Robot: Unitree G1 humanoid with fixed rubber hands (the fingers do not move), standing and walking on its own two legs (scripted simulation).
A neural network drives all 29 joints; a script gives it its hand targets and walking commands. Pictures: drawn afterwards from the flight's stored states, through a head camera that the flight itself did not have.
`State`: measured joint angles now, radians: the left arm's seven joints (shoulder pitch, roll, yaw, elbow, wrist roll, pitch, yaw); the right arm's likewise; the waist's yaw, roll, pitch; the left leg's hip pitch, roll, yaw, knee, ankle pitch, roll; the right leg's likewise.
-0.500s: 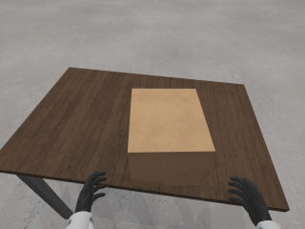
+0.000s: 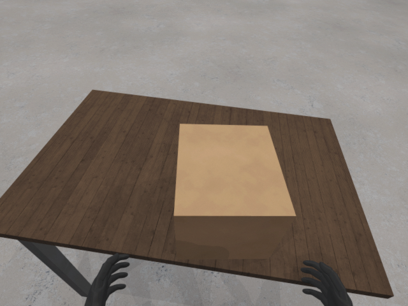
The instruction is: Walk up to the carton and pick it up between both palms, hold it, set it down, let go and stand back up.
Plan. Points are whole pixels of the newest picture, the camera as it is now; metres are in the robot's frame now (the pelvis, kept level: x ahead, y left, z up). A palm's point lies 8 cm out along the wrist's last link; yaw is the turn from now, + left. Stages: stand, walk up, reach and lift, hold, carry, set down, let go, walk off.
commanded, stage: set down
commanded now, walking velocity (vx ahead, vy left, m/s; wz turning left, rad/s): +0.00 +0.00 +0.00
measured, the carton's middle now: (223, 190) +0.38 -0.02 +0.00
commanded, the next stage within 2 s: let go in 0.46 s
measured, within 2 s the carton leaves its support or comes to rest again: neither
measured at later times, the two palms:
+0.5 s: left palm out of the picture +0.13 +0.21 -0.07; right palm out of the picture +0.15 -0.23 -0.02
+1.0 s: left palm out of the picture +0.13 +0.22 -0.09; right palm out of the picture +0.16 -0.23 -0.03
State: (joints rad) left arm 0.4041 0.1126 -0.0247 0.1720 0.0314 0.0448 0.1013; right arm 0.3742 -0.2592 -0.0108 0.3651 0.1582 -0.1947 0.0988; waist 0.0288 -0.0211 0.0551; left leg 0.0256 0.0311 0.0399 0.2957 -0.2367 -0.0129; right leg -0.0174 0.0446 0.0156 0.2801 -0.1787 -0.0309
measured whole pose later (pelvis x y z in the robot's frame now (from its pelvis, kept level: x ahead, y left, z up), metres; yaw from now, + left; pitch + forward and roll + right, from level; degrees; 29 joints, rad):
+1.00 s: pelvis -0.03 +0.01 +0.00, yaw -1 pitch -9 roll +0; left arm 0.18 0.15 0.03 0.52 0.08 0.18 0.03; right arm 0.15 -0.21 -0.04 0.53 0.00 -0.14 0.06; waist 0.00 -0.05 0.09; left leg 0.02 0.02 0.06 0.36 -0.24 0.00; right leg -0.04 0.03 0.03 0.38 -0.19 -0.02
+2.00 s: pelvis -0.03 +0.02 -0.01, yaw +1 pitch -3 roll +0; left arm 0.14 0.35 0.04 0.83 0.01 -0.01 -0.04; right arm 0.17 -0.37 0.02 0.46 -0.01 -0.14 0.01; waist 0.01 0.00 0.01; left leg -0.16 -0.01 0.03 0.49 -0.29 0.02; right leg -0.21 0.00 0.01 0.50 -0.25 0.00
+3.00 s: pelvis -0.03 +0.02 -0.01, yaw +0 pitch -3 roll +0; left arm 0.12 0.36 0.03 0.92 0.01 -0.01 -0.03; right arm 0.10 -0.38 0.00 0.56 -0.01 -0.14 0.00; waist 0.01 -0.01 0.02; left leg -0.12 -0.02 0.03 0.41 -0.25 0.02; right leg -0.18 -0.01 0.03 0.44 -0.21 0.01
